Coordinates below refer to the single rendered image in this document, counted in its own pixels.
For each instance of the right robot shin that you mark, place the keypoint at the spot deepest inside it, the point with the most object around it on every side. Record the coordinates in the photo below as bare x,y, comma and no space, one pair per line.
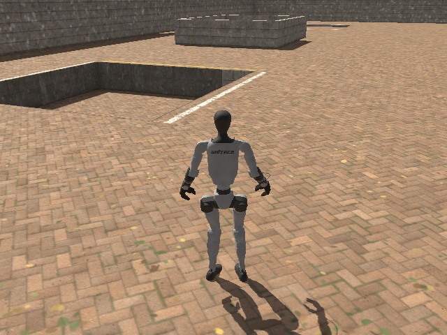
240,247

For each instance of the left robot upper arm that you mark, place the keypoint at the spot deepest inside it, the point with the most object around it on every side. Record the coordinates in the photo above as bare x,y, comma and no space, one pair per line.
200,148

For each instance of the right robot hand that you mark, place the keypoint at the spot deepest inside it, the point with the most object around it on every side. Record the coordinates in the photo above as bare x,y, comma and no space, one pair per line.
267,189

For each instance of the robot head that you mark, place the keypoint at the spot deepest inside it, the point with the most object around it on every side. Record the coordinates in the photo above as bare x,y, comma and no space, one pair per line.
222,120

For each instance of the left robot forearm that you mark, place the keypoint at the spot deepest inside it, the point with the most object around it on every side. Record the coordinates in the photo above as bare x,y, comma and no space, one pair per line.
187,180

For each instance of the left robot hand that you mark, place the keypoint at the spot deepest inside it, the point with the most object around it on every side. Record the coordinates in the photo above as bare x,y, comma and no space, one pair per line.
183,195

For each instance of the right robot forearm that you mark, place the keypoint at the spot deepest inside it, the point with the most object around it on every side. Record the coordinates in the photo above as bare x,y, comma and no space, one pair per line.
261,179

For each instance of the right robot upper arm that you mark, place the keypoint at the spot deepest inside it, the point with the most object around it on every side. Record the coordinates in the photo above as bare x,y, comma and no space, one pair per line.
245,147

